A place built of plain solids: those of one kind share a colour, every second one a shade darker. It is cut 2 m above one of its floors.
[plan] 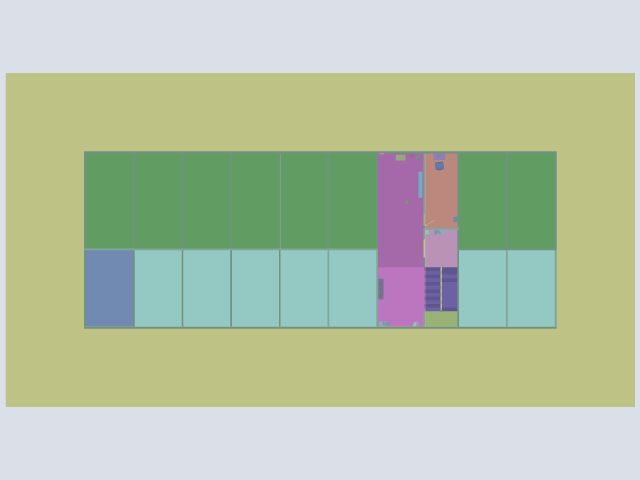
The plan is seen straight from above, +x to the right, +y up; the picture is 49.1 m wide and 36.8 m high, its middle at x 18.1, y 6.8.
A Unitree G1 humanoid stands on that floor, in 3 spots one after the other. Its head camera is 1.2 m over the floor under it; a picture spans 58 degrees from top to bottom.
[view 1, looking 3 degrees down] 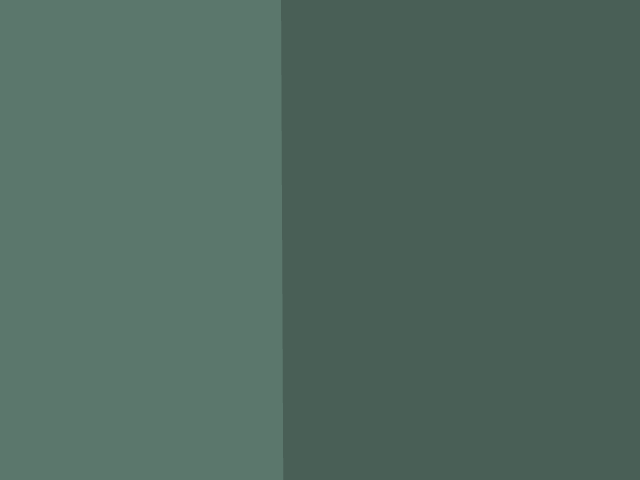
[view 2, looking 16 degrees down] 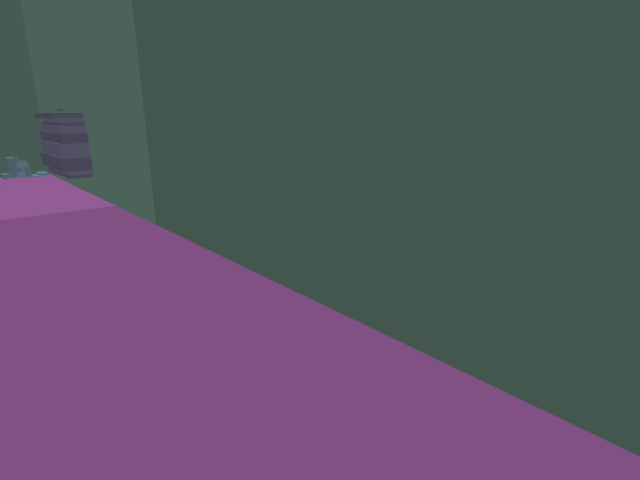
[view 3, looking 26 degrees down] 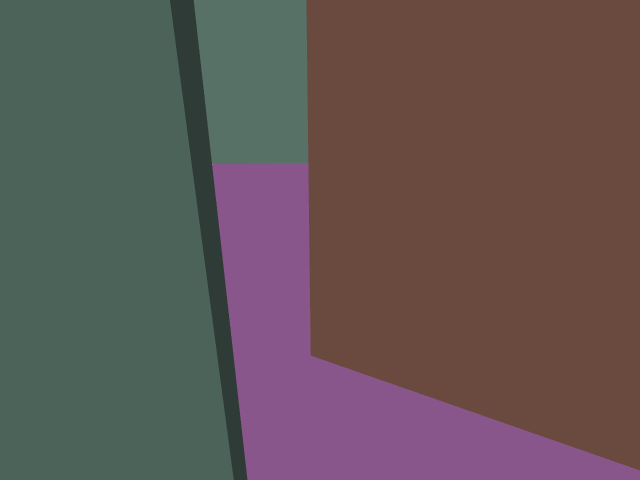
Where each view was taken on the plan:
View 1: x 27.73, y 5.97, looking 56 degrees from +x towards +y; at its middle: wall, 1.62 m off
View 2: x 24.28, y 11.02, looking -131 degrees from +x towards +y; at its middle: wall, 2.77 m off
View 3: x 26.75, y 5.61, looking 178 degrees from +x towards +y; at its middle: leaf_stair_hall_door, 1.51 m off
